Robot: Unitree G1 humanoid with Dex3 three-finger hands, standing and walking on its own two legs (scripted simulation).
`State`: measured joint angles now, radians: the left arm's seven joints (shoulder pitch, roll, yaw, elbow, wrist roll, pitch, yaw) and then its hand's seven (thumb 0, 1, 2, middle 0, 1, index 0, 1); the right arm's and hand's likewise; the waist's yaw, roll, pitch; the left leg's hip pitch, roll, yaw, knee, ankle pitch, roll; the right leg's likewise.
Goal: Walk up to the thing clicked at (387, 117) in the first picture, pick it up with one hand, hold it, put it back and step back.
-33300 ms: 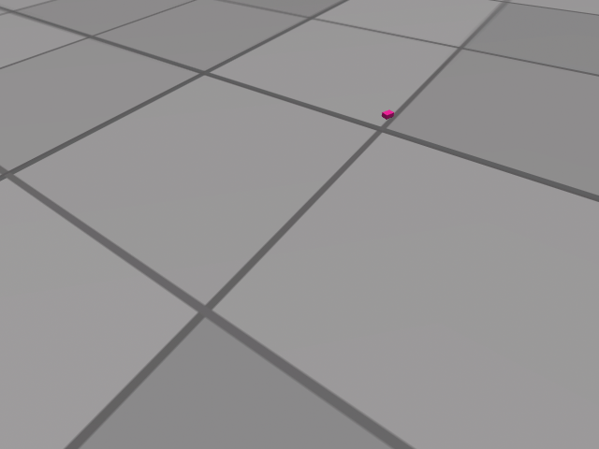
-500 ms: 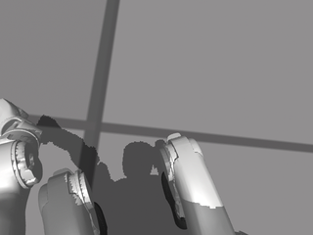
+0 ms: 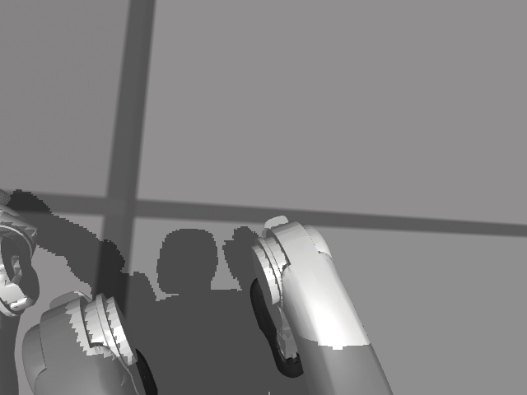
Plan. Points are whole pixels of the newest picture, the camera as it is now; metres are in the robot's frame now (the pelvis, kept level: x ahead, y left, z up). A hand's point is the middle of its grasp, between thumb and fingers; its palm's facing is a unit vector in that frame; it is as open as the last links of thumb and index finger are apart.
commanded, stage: rest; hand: left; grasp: from above
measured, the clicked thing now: out of the picture +0.45 +0.29 -0.23
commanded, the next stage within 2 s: open in 0.92 s
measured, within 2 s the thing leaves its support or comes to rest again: rests again in 0.58 s
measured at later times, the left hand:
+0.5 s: hand (7, 225) +0.45 +0.27 -0.25, palm faces -0.25 -0.37 -0.89, open 6.1 cm
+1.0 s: hand (7, 222) +0.46 +0.27 -0.26, palm faces -0.23 -0.37 -0.90, open 6.4 cm
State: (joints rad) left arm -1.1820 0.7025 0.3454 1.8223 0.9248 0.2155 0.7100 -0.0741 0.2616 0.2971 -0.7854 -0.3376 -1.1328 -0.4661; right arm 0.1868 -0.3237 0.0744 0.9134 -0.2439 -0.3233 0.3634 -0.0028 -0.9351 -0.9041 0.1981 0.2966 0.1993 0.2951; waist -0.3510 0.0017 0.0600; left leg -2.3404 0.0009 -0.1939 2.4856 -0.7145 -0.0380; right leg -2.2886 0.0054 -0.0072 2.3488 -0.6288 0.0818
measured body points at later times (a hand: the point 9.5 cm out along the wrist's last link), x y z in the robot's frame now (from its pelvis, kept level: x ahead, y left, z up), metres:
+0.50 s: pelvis +0.00 +0.01 -0.01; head +0.28 +0.09 +0.33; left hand +0.46 +0.28 -0.20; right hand -0.04 -0.24 -0.05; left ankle +0.07 +0.13 -0.28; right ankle +0.11 -0.14 -0.28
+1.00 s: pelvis -0.01 +0.02 -0.01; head +0.28 +0.11 +0.32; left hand +0.47 +0.29 -0.21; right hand -0.02 -0.23 -0.04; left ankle +0.07 +0.13 -0.28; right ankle +0.11 -0.14 -0.28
